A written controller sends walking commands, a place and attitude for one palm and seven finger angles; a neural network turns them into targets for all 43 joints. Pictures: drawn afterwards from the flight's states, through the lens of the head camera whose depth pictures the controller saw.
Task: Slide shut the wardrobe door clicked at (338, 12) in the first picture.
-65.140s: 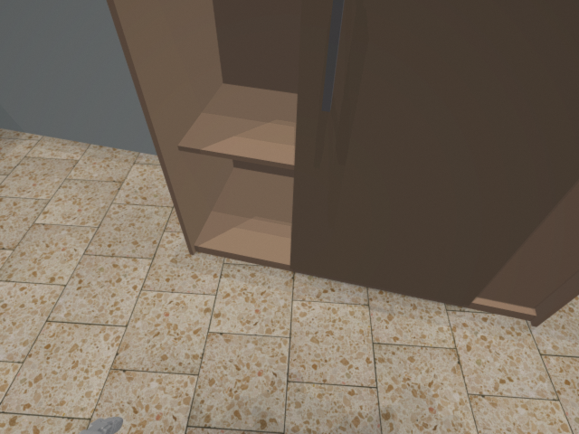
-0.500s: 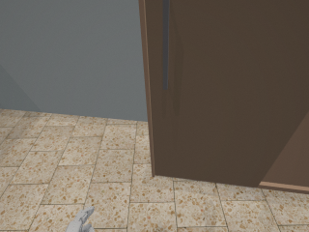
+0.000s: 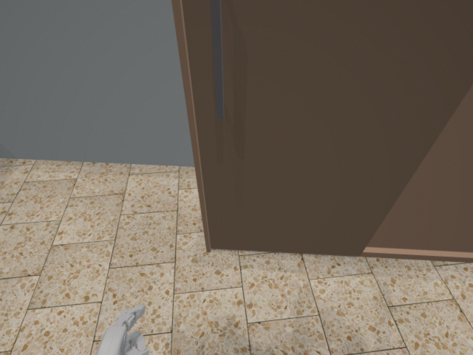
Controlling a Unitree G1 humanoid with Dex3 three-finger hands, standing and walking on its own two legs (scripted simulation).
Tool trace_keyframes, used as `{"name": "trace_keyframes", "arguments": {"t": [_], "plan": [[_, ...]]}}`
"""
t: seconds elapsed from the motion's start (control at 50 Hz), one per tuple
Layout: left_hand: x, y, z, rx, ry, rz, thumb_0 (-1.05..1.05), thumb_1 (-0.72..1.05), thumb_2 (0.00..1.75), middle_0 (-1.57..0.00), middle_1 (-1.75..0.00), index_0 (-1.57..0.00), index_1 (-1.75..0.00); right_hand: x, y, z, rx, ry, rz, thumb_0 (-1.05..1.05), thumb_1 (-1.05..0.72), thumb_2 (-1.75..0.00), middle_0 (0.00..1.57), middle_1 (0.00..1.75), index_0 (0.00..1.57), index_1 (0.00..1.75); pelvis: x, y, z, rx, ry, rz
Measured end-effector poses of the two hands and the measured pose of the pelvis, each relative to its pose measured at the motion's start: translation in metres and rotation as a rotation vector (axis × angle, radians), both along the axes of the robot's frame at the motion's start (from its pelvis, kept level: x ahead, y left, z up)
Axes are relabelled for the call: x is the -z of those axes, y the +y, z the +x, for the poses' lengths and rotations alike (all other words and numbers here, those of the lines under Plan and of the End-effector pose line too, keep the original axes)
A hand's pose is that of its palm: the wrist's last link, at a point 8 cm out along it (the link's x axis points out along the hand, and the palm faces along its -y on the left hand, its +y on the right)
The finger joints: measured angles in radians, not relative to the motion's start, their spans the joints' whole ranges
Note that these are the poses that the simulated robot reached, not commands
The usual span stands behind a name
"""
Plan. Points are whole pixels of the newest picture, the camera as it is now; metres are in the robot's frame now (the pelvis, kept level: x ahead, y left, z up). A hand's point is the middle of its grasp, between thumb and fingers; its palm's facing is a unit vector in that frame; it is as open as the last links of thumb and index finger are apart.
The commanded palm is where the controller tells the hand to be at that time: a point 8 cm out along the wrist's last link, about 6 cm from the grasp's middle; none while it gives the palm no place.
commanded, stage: stop stepping back and stand still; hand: right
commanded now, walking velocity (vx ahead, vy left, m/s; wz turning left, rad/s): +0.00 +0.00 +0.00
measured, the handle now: (218, 47) +0.68 +0.08 +0.22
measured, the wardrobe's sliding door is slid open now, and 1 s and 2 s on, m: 0.00 0.00 0.00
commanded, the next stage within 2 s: let the arm hang, fingers relaxed in 0.60 s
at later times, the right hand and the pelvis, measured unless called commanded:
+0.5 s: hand (468, 229) +0.26 -0.28 +0.17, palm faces +0.41 +0.77 -0.48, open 7.4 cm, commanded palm +0.19 -0.31 +0.18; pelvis +0.04 -0.02 +0.01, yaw +1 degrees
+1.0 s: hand out of the picture +0.11 -0.19 -0.16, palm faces -0.04 +0.99 -0.16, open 7.4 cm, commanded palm none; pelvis +0.03 -0.02 +0.00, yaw +0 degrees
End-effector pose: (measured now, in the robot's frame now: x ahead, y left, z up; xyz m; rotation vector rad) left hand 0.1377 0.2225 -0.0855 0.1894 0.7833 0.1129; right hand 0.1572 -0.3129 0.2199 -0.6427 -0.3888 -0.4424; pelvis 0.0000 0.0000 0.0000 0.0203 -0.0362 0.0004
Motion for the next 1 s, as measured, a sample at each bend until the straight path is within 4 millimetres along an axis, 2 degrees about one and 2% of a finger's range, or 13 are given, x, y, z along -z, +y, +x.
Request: {"name": "trace_keyframes", "arguments": {"t": [0.08,0.16,0.26,0.36,0.5,0.58,0.72,0.76,0.8,0.84,0.88,0.92,1.0], "plan": [[-0.003,0.003,0.007,-0.02,-0.005,0.035,0.01,0.9,0.9,-0.2,-0.3,-0.21,-0.3,0.038,-0.012,0.009,0.046,0.116,0.133,0.01,-0.9,-0.9,0.2,0.3,0.2,0.3,0.001,-0.009,0.006,-0.004,0.014,-0.007],[-0.009,0.002,0.015,-0.036,-0.018,0.059,0.01,0.9,0.9,-0.2,-0.3,-0.21,-0.3,0.064,-0.003,0.017,0.023,0.199,0.212,0.01,-0.9,-0.9,0.2,0.3,0.2,0.3,0.0,-0.013,0.013,-0.015,0.002,-0.038],[-0.014,-0.005,0.03,0.003,-0.016,0.053,0.01,0.9,0.9,-0.2,-0.3,-0.21,-0.3,0.04,0.009,0.026,-0.032,0.143,0.135,0.02,-0.89,-0.9,0.21,0.3,0.21,0.3,-0.005,-0.008,0.024,-0.005,0.009,-0.022],[-0.014,-0.006,0.048,0.002,-0.029,0.034,0.01,0.9,0.9,-0.2,-0.3,-0.21,-0.3,0.016,0.003,0.039,-0.033,0.071,0.056,0.01,-0.89,-0.9,0.21,0.3,0.21,0.3,-0.006,-0.009,0.031,-0.014,0.025,-0.01],[-0.016,-0.004,0.061,-0.048,-0.056,0.017,0.01,0.9,0.9,-0.2,-0.3,-0.21,-0.3,0.034,-0.004,0.057,-0.01,0.174,0.107,0.01,-0.89,-0.9,0.2,0.3,0.21,0.3,-0.007,-0.016,0.04,-0.023,0.035,-0.017],[-0.017,-0.003,0.06,-0.05,-0.039,0.029,0.01,0.9,0.9,-0.2,-0.3,-0.21,-0.3,0.046,0.0,0.057,-0.027,0.228,0.135,0.01,-0.89,-0.9,0.21,0.3,0.21,0.3,-0.007,-0.016,0.042,-0.022,0.04,-0.02],[-0.011,-0.003,0.055,-0.017,-0.005,0.04,0.01,0.9,0.9,-0.2,-0.3,-0.21,-0.3,0.046,0.001,0.053,-0.049,0.219,0.106,0.01,-0.89,-0.9,0.21,0.3,0.21,0.3,-0.007,-0.016,0.04,-0.011,0.049,-0.015],[0.002,0.001,0.054,0.024,0.023,0.027,0.01,0.9,0.9,-0.2,-0.3,-0.21,-0.3,0.084,-0.005,0.062,-0.042,0.369,0.146,0.0,-0.9,-0.9,0.2,0.3,0.2,0.3,-0.002,-0.019,0.037,0.003,0.064,-0.014],[0.016,0.005,0.05,0.026,0.063,0.016,0.01,0.9,0.9,-0.2,-0.3,-0.21,-0.3,0.142,-0.009,0.065,0.002,0.599,0.248,0.0,-0.9,-0.9,0.2,0.3,0.2,0.3,0.001,-0.024,0.035,0.009,0.072,-0.012],[0.026,0.008,0.041,0.012,0.101,0.012,0.01,0.9,0.9,-0.2,-0.3,-0.21,-0.3,0.204,-0.004,0.054,0.047,0.84,0.359,0.0,-0.9,-0.9,0.19,0.3,0.2,0.3,0.004,-0.026,0.035,0.011,0.072,-0.014],[0.031,0.009,0.027,-0.003,0.144,0.016,0.01,0.9,0.9,-0.2,-0.3,-0.21,-0.3,0.258,0.011,0.033,0.069,1.054,0.456,0.0,-0.91,-0.9,0.19,0.3,0.19,0.3,0.005,-0.027,0.035,0.009,0.064,-0.02],[0.032,0.011,0.009,-0.017,0.201,0.03,0.01,0.9,0.9,-0.2,-0.3,-0.21,-0.3,0.3,0.032,0.006,0.072,1.227,0.545,0.01,-0.91,-0.9,0.19,0.3,0.19,0.3,0.005,-0.026,0.034,0.005,0.051,-0.026],[0.03,0.014,-0.034,-0.037,0.344,0.068,0.01,0.9,0.9,-0.2,-0.3,-0.21,-0.3,0.35,0.073,-0.051,0.065,1.476,0.695,0.01,-0.91,-0.9,0.2,0.3,0.2,0.3,0.001,-0.023,0.031,-0.001,0.031,-0.025]]}}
